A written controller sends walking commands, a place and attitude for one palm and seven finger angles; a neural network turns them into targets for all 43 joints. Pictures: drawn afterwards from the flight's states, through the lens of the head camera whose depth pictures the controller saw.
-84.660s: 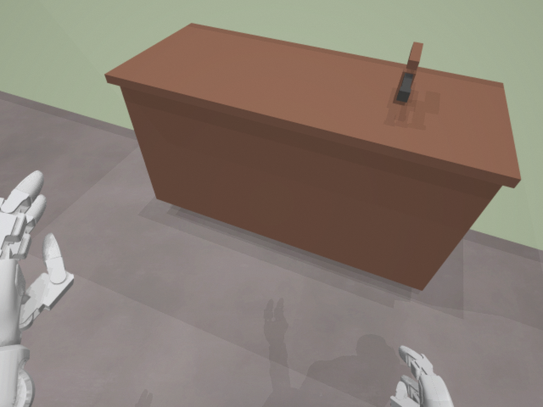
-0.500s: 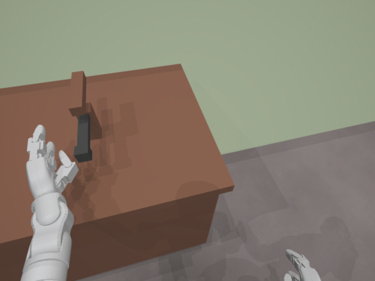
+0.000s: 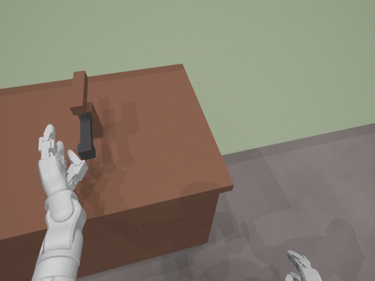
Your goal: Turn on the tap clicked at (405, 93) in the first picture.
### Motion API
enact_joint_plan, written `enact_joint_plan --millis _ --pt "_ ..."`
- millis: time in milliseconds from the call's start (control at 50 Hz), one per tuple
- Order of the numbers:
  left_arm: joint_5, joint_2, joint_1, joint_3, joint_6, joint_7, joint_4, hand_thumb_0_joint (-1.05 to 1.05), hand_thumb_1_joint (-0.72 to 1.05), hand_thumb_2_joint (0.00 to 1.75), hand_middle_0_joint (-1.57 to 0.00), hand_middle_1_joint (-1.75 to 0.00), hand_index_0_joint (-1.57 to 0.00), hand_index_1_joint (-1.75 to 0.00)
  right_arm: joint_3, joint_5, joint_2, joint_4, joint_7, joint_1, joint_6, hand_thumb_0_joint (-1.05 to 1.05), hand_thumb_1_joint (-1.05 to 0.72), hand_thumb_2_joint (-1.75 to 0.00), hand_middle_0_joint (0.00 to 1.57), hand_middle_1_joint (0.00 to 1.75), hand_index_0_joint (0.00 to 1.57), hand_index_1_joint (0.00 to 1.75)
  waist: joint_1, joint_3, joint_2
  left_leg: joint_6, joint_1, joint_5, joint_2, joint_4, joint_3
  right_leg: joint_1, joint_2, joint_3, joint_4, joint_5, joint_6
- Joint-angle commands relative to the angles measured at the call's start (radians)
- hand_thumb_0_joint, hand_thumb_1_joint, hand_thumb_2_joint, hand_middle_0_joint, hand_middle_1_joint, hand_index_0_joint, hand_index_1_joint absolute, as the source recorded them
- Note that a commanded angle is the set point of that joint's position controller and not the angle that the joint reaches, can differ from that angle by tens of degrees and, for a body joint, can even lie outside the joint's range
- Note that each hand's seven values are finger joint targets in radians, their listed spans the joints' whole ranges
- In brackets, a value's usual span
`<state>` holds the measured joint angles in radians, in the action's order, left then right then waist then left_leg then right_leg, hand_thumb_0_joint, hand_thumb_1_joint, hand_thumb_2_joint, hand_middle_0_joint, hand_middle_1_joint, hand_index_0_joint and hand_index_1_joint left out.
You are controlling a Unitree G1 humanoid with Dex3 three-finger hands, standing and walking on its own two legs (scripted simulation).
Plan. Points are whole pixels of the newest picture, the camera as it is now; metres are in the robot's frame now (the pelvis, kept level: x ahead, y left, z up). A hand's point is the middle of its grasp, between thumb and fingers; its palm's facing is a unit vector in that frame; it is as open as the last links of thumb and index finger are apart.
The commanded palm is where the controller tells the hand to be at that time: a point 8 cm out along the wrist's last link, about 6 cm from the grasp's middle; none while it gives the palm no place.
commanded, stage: push the lever round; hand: left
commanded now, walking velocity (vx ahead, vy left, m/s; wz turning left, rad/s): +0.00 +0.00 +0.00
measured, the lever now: (86, 151) +0.36 +0.25 +0.07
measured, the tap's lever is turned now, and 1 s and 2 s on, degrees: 3 33 64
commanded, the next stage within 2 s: none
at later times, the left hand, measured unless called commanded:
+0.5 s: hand (111, 155) +0.36 +0.19 +0.07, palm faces +0.61 -0.79 -0.09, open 7.6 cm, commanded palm +0.31 +0.22 +0.07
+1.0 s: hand (125, 151) +0.37 +0.16 +0.07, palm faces +0.69 -0.72 -0.09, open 7.6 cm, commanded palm +0.33 +0.19 +0.07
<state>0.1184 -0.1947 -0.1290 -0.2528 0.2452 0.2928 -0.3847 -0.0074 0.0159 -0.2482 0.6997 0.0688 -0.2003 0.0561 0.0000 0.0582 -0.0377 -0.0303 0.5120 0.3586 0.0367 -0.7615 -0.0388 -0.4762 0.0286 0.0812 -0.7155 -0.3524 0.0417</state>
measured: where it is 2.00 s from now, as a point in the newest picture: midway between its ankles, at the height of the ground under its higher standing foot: outside the picture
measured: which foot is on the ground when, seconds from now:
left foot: down 0.00-1.00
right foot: down 0.00-1.00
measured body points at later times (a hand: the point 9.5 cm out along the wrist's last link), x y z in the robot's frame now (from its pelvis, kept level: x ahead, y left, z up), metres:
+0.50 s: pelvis +0.00 -0.01 +0.00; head +0.03 -0.02 +0.45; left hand +0.32 +0.23 +0.07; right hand +0.15 -0.25 -0.11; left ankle +0.01 +0.10 -0.71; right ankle +0.01 -0.09 -0.71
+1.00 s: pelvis +0.00 -0.02 +0.00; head +0.02 -0.03 +0.45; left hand +0.33 +0.20 +0.08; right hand +0.16 -0.26 -0.11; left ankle +0.01 +0.10 -0.71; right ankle +0.01 -0.09 -0.71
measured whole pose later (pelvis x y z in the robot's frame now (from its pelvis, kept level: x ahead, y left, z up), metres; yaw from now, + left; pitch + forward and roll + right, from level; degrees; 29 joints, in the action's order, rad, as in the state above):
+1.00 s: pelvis +0.00 -0.02 +0.00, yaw +0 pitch +6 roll -1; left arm -0.04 0.00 -0.28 -0.12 0.13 0.74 -0.46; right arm 0.02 -0.03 -0.21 0.73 0.04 -0.15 -0.05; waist 0.01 0.08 -0.04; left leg -0.01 0.49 0.35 0.03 -0.74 -0.05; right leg -0.46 0.04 0.09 -0.71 -0.36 0.06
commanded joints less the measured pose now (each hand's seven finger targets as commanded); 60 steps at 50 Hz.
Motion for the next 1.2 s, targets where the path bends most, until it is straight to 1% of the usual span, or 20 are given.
enact_joint_plan --millis 0,220,240,320,340,400,420,440,620,640,800,820,900,920,940,1000,1020,1040,1120,1180 --pt "-0.032 -0.114 -0.342 0.046 0.072 0.033 0.253 0.0 0.9 0.9 -0.15 -0.15 -0.15 -0.15 0.049 0.001 -0.129 -0.128 0.005 0.06 0.051 0.0 -0.9 -0.9 0.2 0.3 0.2 0.3 0.03 0.264 0.002 0.022 -0.142 -0.204 -0.028 0.109 -0.037 0.076 -0.018 -0.053 0.105 0.18 -0.01" --pt "-0.097 -0.097 -0.371 0.05 0.033 0.173 0.231 0.0 0.9 0.9 -0.15 -0.15 -0.15 -0.15 0.048 -0.012 -0.12 -0.121 -0.001 0.083 0.02 0.0 -0.9 -0.9 0.2 0.3 0.2 0.3 0.019 0.255 0.018 0.027 -0.128 -0.209 -0.029 0.114 -0.038 0.093 -0.022 -0.053 0.11 0.178 -0.007" --pt "-0.099 -0.045 -0.377 0.096 0.029 0.18 0.236 0.0 0.9 0.9 -0.15 -0.15 -0.15 -0.15 0.047 -0.013 -0.114 -0.13 -0.005 0.091 0.016 0.0 -0.9 -0.9 0.2 0.3 0.2 0.3 0.024 0.268 0.011 0.023 -0.134 -0.207 -0.027 0.113 -0.031 0.093 -0.025 -0.053 0.109 0.178 -0.01" --pt "-0.118 -0.06 -0.395 0.074 0.011 0.225 0.21 0.0 0.9 0.9 -0.15 -0.15 -0.15 -0.15 0.048 -0.016 -0.113 -0.119 -0.002 0.1 0.006 0.0 -0.9 -0.9 0.2 0.3 0.2 0.3 0.019 0.243 0.01 0.024 -0.12 -0.182 -0.03 0.118 -0.036 0.086 -0.024 -0.056 0.119 0.151 -0.006" --pt "-0.121 -0.003 -0.439 0.134 0.013 0.232 0.234 0.0 0.9 0.9 -0.15 -0.15 -0.15 -0.15 0.045 -0.018 -0.108 -0.126 -0.005 0.105 0.004 0.0 -0.9 -0.9 0.2 0.3 0.2 0.3 0.037 0.27 0.02 0.025 -0.141 -0.198 -0.029 0.114 -0.037 0.084 -0.027 -0.051 0.112 0.163 -0.009" --pt "-0.133 0.026 -0.452 0.153 0.003 0.267 0.216 0.0 0.9 0.9 -0.15 -0.15 -0.15 -0.15 0.047 -0.021 -0.103 -0.12 -0.007 0.109 -0.001 0.0 -0.9 -0.9 0.2 0.3 0.2 0.3 0.034 0.272 0.014 0.024 -0.14 -0.2 -0.03 0.109 -0.033 0.08 -0.027 -0.053 0.113 0.166 -0.008" --pt "-0.143 -0.013 -0.448 0.112 0.0 0.282 0.208 0.0 0.9 0.9 -0.15 -0.15 -0.15 -0.15 0.052 -0.022 -0.106 -0.112 -0.004 0.106 -0.005 0.0 -0.9 -0.9 0.2 0.3 0.2 0.3 0.026 0.271 0.016 0.028 -0.139 -0.201 -0.032 0.111 -0.036 0.085 -0.026 -0.055 0.117 0.162 -0.006" --pt "-0.144 0.038 -0.462 0.158 -0.003 0.289 0.209 0.0 0.9 0.9 -0.15 -0.15 -0.15 -0.15 0.05 -0.025 -0.102 -0.119 -0.007 0.109 -0.008 0.0 -0.9 -0.9 0.2 0.3 0.2 0.3 0.035 0.278 0.034 0.025 -0.144 -0.21 -0.032 0.11 -0.034 0.086 -0.028 -0.05 0.113 0.172 -0.008" --pt "-0.169 0.005 -0.463 0.092 -0.035 0.361 0.161 0.0 0.9 0.9 -0.15 -0.15 -0.15 -0.15 0.059 -0.032 -0.096 -0.105 -0.007 0.117 -0.04 0.0 -0.9 -0.9 0.2 0.3 0.2 0.3 0.015 0.287 0.041 0.02 -0.118 -0.233 -0.029 0.104 -0.014 0.128 -0.034 -0.066 0.126 0.219 -0.007" --pt "-0.17 0.057 -0.488 0.142 -0.034 0.364 0.18 0.0 0.9 0.9 -0.15 -0.15 -0.15 -0.15 0.056 -0.033 -0.089 -0.115 -0.012 0.12 -0.043 0.0 -0.9 -0.9 0.2 0.3 0.2 0.3 0.024 0.305 0.033 0.023 -0.131 -0.253 -0.029 0.103 -0.014 0.133 -0.038 -0.061 0.117 0.238 -0.007" --pt "-0.184 0.124 -0.47 0.183 -0.04 0.413 0.186 0.0 0.9 0.9 -0.15 -0.15 -0.15 -0.15 0.066 -0.043 -0.083 -0.108 -0.027 0.124 -0.049 0.0 -0.9 -0.9 0.2 0.3 0.2 0.3 0.023 0.308 0.057 0.023 -0.141 -0.296 -0.035 0.084 -0.007 0.133 -0.039 -0.057 0.113 0.285 -0.007" --pt "-0.187 0.078 -0.445 0.134 -0.047 0.424 0.168 0.0 0.9 0.9 -0.15 -0.15 -0.15 -0.15 0.069 -0.044 -0.087 -0.099 -0.024 0.123 -0.055 0.0 -0.9 -0.9 0.2 0.3 0.2 0.3 0.015 0.294 0.062 0.025 -0.129 -0.288 -0.035 0.089 -0.012 0.138 -0.037 -0.059 0.12 0.274 -0.006" --pt "-0.19 0.116 -0.505 0.166 -0.063 0.443 0.161 0.0 0.9 0.9 -0.15 -0.15 -0.15 -0.15 0.062 -0.043 -0.077 -0.104 -0.024 0.143 -0.062 0.0 -0.9 -0.9 0.2 0.3 0.2 0.3 0.027 0.287 0.075 0.015 -0.11 -0.251 -0.03 0.088 0.003 0.142 -0.05 -0.07 0.134 0.26 -0.013" --pt "-0.195 0.062 -0.492 0.108 -0.07 0.454 0.133 0.0 0.9 0.9 -0.15 -0.15 -0.15 -0.15 0.065 -0.045 -0.081 -0.09 -0.019 0.137 -0.067 0.0 -0.9 -0.9 0.2 0.3 0.2 0.3 0.015 0.269 0.077 0.018 -0.101 -0.236 -0.031 0.099 -0.005 0.143 -0.045 -0.069 0.143 0.232 -0.009" --pt "-0.193 0.119 -0.532 0.167 -0.07 0.453 0.146 0.0 0.9 0.9 -0.15 -0.15 -0.15 -0.15 0.06 -0.044 -0.074 -0.101 -0.022 0.15 -0.069 0.0 -0.9 -0.9 0.2 0.3 0.2 0.3 0.034 0.273 0.067 0.016 -0.109 -0.231 -0.03 0.097 0.001 0.135 -0.051 -0.069 0.142 0.227 -0.013" --pt "-0.201 0.14 -0.588 0.179 -0.062 0.472 0.126 0.0 0.9 0.9 -0.15 -0.15 -0.15 -0.15 0.06 -0.05 -0.068 -0.088 -0.023 0.148 -0.064 0.0 -0.9 -0.9 0.2 0.3 0.2 0.3 0.037 0.279 0.049 0.017 -0.116 -0.218 -0.031 0.09 -0.002 0.113 -0.047 -0.064 0.141 0.2 -0.01" --pt "-0.206 0.091 -0.569 0.124 -0.065 0.483 0.101 0.0 0.9 0.9 -0.15 -0.15 -0.15 -0.15 0.064 -0.054 -0.073 -0.075 -0.019 0.142 -0.066 0.0 -0.9 -0.9 0.2 0.3 0.2 0.3 0.028 0.283 0.054 0.018 -0.109 -0.212 -0.032 0.093 -0.005 0.117 -0.044 -0.066 0.145 0.188 -0.009" --pt "-0.202 0.143 -0.602 0.173 -0.06 0.483 0.114 0.0 0.9 0.9 -0.15 -0.15 -0.15 -0.15 0.06 -0.053 -0.066 -0.085 -0.024 0.149 -0.066 0.0 -0.9 -0.9 0.2 0.3 0.2 0.3 0.042 0.294 0.048 0.019 -0.115 -0.215 -0.03 0.091 -0.003 0.114 -0.048 -0.061 0.138 0.192 -0.011" --pt "-0.211 0.086 -0.596 0.099 -0.063 0.506 0.06 0.0 0.9 0.9 -0.15 -0.15 -0.15 -0.15 0.065 -0.062 -0.069 -0.07 -0.022 0.139 -0.069 0.0 -0.9 -0.9 0.2 0.3 0.2 0.3 0.023 0.316 0.062 0.019 -0.09 -0.221 -0.029 0.082 0.0 0.132 -0.047 -0.067 0.134 0.214 -0.011" --pt "-0.207 0.114 -0.629 0.114 -0.065 0.513 0.048 0.0 0.9 0.9 -0.15 -0.15 -0.15 -0.15 0.062 -0.062 -0.061 -0.081 -0.029 0.142 -0.073 0.0 -0.9 -0.9 0.2 0.3 0.2 0.3 0.03 0.329 0.075 0.016 -0.081 -0.229 -0.029 0.073 0.006 0.139 -0.053 -0.068 0.13 0.236 -0.015"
